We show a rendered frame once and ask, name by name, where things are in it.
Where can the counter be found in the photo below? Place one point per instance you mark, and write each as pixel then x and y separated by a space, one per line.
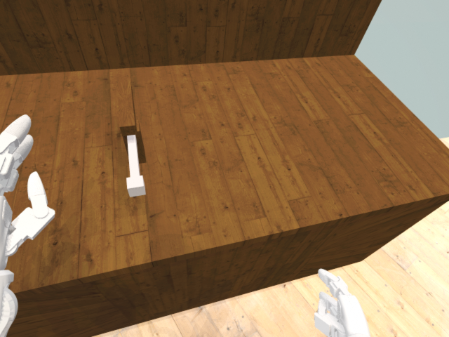
pixel 268 151

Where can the robot left forearm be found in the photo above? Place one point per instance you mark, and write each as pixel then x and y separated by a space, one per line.
pixel 8 302

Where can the tap lever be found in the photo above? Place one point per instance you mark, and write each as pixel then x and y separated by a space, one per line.
pixel 135 183

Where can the right robot hand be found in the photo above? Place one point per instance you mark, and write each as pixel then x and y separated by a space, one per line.
pixel 346 316

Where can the left robot hand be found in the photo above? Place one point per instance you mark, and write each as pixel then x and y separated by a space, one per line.
pixel 15 145

